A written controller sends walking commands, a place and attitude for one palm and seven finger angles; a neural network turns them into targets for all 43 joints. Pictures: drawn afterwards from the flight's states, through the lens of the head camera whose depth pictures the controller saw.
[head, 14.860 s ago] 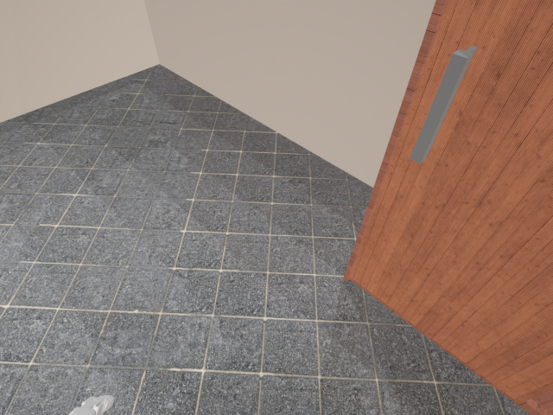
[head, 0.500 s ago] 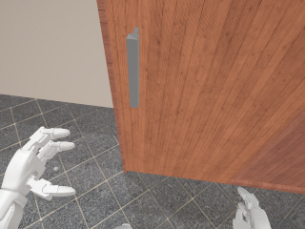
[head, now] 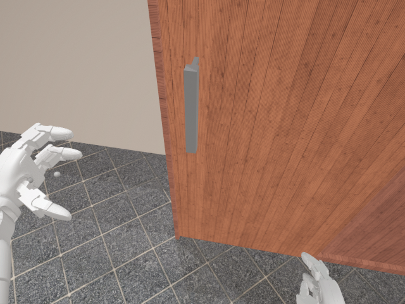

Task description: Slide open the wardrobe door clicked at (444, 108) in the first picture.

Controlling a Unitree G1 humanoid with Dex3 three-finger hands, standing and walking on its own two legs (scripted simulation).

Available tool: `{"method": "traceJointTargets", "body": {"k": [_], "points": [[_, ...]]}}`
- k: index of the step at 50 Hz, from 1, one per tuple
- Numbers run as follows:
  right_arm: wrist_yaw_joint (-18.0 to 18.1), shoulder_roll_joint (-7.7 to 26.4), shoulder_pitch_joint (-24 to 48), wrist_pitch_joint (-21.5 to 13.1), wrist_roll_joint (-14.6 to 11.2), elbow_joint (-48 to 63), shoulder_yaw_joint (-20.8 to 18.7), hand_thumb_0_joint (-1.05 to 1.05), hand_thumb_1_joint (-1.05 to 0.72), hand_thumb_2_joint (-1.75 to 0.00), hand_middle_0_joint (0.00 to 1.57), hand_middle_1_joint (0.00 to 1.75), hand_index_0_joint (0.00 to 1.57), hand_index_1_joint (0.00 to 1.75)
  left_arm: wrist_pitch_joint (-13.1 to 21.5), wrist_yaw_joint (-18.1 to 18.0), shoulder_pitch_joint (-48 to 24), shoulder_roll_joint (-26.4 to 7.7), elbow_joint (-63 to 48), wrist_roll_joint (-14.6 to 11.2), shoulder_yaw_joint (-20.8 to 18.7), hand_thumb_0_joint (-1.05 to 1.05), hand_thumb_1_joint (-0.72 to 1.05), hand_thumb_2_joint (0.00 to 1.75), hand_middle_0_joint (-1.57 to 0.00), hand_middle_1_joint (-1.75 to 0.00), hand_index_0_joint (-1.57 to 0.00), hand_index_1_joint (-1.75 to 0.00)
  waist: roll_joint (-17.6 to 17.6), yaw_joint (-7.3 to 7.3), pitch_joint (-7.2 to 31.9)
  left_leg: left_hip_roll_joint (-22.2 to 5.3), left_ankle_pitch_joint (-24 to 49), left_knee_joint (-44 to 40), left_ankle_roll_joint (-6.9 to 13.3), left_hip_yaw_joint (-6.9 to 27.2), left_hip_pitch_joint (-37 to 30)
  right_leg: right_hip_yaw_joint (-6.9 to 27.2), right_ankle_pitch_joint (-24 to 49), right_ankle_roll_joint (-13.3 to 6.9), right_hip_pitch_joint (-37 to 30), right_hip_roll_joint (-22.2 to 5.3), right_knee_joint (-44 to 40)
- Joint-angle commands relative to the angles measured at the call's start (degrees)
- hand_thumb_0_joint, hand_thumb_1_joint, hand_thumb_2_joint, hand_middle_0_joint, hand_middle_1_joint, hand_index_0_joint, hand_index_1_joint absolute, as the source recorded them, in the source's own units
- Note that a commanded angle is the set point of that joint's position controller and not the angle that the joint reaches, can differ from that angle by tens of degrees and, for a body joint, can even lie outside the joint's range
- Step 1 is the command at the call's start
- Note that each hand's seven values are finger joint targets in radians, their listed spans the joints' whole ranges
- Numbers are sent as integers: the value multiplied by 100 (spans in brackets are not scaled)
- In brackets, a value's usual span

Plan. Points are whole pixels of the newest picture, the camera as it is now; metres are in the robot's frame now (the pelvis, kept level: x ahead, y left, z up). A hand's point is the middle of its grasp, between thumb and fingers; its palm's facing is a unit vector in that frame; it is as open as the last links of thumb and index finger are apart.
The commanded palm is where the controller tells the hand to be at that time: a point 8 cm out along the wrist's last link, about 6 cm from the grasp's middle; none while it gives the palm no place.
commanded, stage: raise the hand with hooked fingers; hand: left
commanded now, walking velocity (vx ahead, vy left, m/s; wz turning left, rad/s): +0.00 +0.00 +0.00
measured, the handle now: (193, 108) +0.53 +0.08 +0.11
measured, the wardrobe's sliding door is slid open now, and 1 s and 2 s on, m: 0.00 0.00 0.00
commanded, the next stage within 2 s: move the hooked fingers beside the handle in 0.46 s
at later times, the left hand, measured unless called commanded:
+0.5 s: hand (88, 180) +0.28 +0.23 +0.13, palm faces -0.03 -1.00 -0.06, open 14.0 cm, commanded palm +0.25 +0.28 +0.14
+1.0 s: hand (115, 154) +0.35 +0.21 +0.13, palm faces -0.07 -1.00 -0.01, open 14.0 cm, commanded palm +0.32 +0.26 +0.13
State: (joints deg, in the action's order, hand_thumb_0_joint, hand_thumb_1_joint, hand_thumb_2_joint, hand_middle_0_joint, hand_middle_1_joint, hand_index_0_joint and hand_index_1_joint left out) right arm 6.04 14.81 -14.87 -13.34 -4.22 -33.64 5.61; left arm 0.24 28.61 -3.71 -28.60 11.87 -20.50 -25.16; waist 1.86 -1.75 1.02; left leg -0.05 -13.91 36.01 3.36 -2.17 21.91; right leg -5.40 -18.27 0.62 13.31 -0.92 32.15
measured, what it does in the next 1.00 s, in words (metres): stands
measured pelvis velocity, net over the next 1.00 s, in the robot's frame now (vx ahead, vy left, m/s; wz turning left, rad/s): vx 0.01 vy -0.04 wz -0.03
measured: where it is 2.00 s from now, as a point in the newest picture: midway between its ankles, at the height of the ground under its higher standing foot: outside the picture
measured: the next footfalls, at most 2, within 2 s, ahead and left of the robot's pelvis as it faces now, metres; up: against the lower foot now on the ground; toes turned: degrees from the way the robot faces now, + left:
none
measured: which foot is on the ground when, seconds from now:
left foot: down 0.00-1.00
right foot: down 0.00-1.00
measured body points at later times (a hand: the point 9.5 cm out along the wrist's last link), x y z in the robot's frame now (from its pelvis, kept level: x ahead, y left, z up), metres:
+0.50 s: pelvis +0.01 -0.04 +0.00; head +0.00 -0.05 +0.45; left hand +0.27 +0.29 +0.14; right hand +0.18 -0.28 -0.07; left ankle +0.06 +0.08 -0.73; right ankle -0.01 -0.13 -0.73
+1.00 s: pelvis +0.01 -0.04 +0.00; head +0.02 -0.04 +0.45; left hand +0.34 +0.26 +0.13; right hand +0.16 -0.29 -0.08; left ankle +0.06 +0.08 -0.73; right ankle -0.01 -0.13 -0.73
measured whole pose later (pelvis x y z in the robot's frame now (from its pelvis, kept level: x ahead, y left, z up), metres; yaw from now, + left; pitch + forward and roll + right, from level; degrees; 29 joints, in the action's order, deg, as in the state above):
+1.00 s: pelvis +0.01 -0.04 +0.00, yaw -2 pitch +2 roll -1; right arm 6.5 16.3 -15.4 -11.1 -4.6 -34.9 3.3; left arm 3.0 28.0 -14.6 -26.0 26.5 -19.2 -22.3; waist 1.9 0.3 1.6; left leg -2.1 -14.5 35.9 0.6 -2.5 23.6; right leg -4.6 -20.1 -1.8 16.8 1.0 34.6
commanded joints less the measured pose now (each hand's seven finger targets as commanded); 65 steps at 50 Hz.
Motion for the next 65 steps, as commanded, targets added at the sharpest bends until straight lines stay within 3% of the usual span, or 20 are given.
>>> {"method": "traceJointTargets", "body": {"k": [1, 3, 9, 11, 12, 15, 17, 19, 27, 29, 32, 36, 38, 46, 47, 52, 56, 61, 62, 65], "points": [[80, 884, 533, -291, -48, 958, -441, 0, -90, -90, 20, 30, 20, 30, -25, 233, -1138, -1125, -602, -111, -208, 0, -50, 30, -30, -120, -30, -120, 288, 71, 692, -99, -399, -1025, -203, 813, -1165, 72, 259, -208, 848, 296, -550], [31, 891, 556, -311, -33, 991, -456, 0, -90, -90, 20, 30, 20, 30, 59, 280, -1096, -1205, -759, -172, -310, 0, -50, 30, -30, -120, -30, -120, 138, 33, 866, -71, -29, -901, -169, 706, -1208, 112, 404, -216, 707, 302, -585], [-12, 848, 542, -399, 35, 983, -489, 0, -90, -90, 20, 30, 20, 30, 600, 6, -1201, -1641, -1454, -213, -883, 0, -50, 30, -30, -120, -30, -120, 523, -47, 1221, -67, 448, -860, -173, 578, -1545, 133, 642, -239, 495, 322, -595], [5, 847, 522, -401, 31, 928, -503, 0, -90, -90, 20, 30, 20, 30, 647, -53, -1179, -1561, -1425, -195, -859, 0, -50, 30, -30, -120, -30, -120, 639, -23, 1140, -64, 480, -861, -173, 537, -1538, 142, 681, -228, 512, 309, -614], [10, 852, 488, -382, 38, 879, -506, 0, -90, -90, 20, 30, 20, 30, 618, -80, -1131, -1603, -1273, -176, -892, 0, -50, 30, -30, -120, -30, -120, 455, -26, 986, -61, 435, -840, -152, 479, -1417, 186, 656, -217, 494, 309, -690], [43, 850, 494, -357, -5, 838, -509, 0, -90, -90, 20, 30, 20, 30, 497, -7, -1169, -1288, -986, -158, -576, 0, -50, 30, -30, -120, -30, -120, 645, 54, 744, -35, 290, -861, -155, 437, -1328, 207, 591, -187, 602, 272, -729], [62, 866, 498, -334, -13, 828, -512, 0, -90, -90, 20, 30, 20, 30, 410, 61, -1163, -1194, -819, -165, -431, 0, -50, 30, -30, -120, -30, -120, 433, 69, 678, -23, 287, -791, -127, 383, -1232, 292, 591, -164, 567, 245, -795], [74, 878, 509, -321, -29, 837, -523, 0, -90, -90, 20, 30, 20, 30, 361, 142, -1196, -1156, -756, -186, -339, 0, -50, 30, -30, -120, -30, -120, 269, 104, 701, -8, 350, -708, -102, 358, -1206, 361, 695, -110, 629, 224, -786], [65, 859, 554, -326, 4, 813, -545, 0, -90, -90, 20, 30, 20, 30, 641, 132, -1211, -1525, -840, -300, -773, 0, -50, 30, -30, -120, -30, -120, -56, 19, 1070, 12, 713, -435, -84, 265, -1137, 615, 1185, -3, 388, 137, -670], [63, 851, 557, -304, -12, 797, -538, 0, -90, -90, 20, 30, 20, 30, 632, 132, -1271, -1516, -684, -296, -794, 0, -50, 30, -30, -120, -30, -120, 119, 23, 1003, 22, 698, -418, -98, 246, -1060, 662, 1252, 16, 408, 94, -648], [94, 881, 533, -250, -20, 745, -541, 0, -90, -90, 20, 30, 20, 30, 598, 143, -1577, -1574, -454, -250, -750, 0, -50, 30, -30, -120, -30, -120, 136, 55, 895, 5, 709, -352, -104, 234, -969, 726, 1279, 68, 452, 71, -629], [150, 868, 500, -221, -46, 747, -541, 0, -90, -90, 20, 30, 20, 30, 582, 175, -2233, -1262, -317, -197, -269, 0, -50, 30, -30, -120, -30, -120, 264, 198, 894, 23, 531, -381, -100, 263, -1057, 634, 1049, 22, 702, 108, -621], [156, 903, 448, -192, -42, 700, -560, 0, -90, -90, 20, 30, 20, 30, 588, 157, -2271, -1377, -62, -199, -360, 0, -50, 30, -30, -120, -30, -120, -90, 211, 940, 0, 542, -285, -86, 271, -907, 787, 1120, 87, 665, 56, -625], [140, 874, 414, -107, -39, 728, -543, 0, -90, -90, 20, 30, 20, 30, 668, -37, -2902, -1336, 220, -34, -201, 0, -50, 30, -30, -120, -30, -120, 308, 165, 1328, 22, 621, -348, -97, 257, -1069, 558, 1153, -57, 683, 120, -441], [138, 890, 351, -92, -23, 706, -562, 0, -90, -90, 20, 30, 20, 30, 691, -99, -2889, -1484, 248, -32, -347, 0, -50, 30, -30, -120, -30, -120, 32, 134, 1406, 2, 729, -324, -87, 262, -1049, 533, 1251, -64, 554, 134, -410], [72, 913, 272, 31, -15, 746, -564, 0, -90, -90, 20, 30, 20, 30, 648, -193, -2790, -1554, 564, 58, -427, 0, -50, 30, -30, -120, -30, -120, 78, 69, 1468, 7, 928, -332, -87, 238, -955, 458, 1535, -95, 483, 155, -298], [32, 880, 268, 68, -18, 816, -582, 0, -90, -90, 20, 30, 20, 30, 705, -231, -3024, -1185, 212, 95, -95, 0, -50, 30, -30, -120, -30, -120, 397, 143, 1631, -28, 1078, -352, -105, 258, -1297, 355, 1598, -135, 674, 217, -243], [29, 893, 218, 91, -20, 737, -598, 0, -90, -90, 20, 30, 20, 30, 688, -372, -3420, -717, 75, 135, 366, 0, -50, 30, -30, -120, -30, -120, 317, 283, 1442, -81, 968, -435, -123, 386, -1441, 244, 1292, -164, 977, 264, -267], [29, 886, 188, 97, -15, 733, -604, 0, -90, -90, 20, 30, 20, 30, 664, -433, -3311, -730, 150, 136, 334, 0, -50, 30, -30, -120, -30, -120, 111, 252, 1416, -80, 979, -431, -101, 394, -1375, 242, 1282, -174, 902, 271, -283], [18, 905, 167, 165, 1, 668, -611, 0, -90, -90, 20, 30, 20, 30, 574, -610, -3573, -674, 181, 278, 420, 0, -50, 30, -30, -120, -30, -120, 211, 281, 1485, -100, 917, -479, -142, 460, -1475, 215, 1154, -181, 1028, 249, -261]]}}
